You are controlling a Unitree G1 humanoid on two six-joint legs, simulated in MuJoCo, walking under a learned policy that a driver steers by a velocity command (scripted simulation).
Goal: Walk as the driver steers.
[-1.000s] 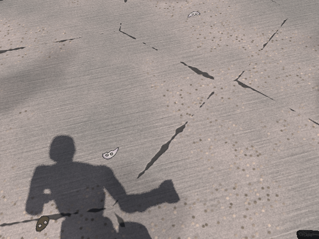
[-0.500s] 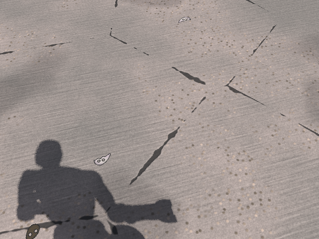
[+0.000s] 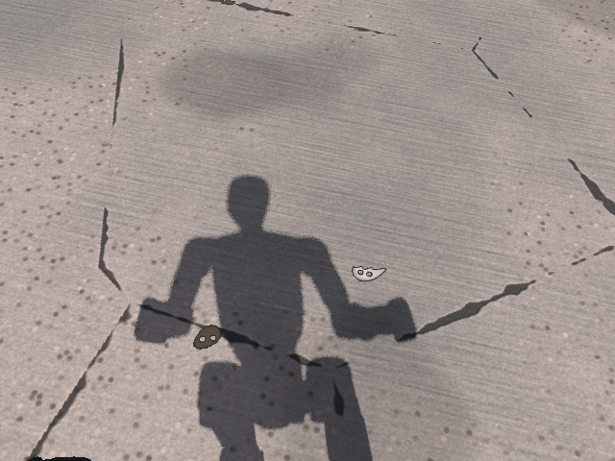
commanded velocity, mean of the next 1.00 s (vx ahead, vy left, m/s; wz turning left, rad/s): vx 0.22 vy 0.00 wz -0.27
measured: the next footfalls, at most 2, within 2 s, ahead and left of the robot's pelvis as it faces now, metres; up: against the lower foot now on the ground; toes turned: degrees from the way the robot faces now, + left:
right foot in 0.30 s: +0.13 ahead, -0.13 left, +0.00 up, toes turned +15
left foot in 0.60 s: +0.06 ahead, +0.08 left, +0.00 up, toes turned -8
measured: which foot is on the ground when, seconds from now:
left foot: down 0.00-0.36, up 0.38-0.58, down 0.60-1.00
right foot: up 0.00-0.28, down 0.30-0.60, up 0.62-1.00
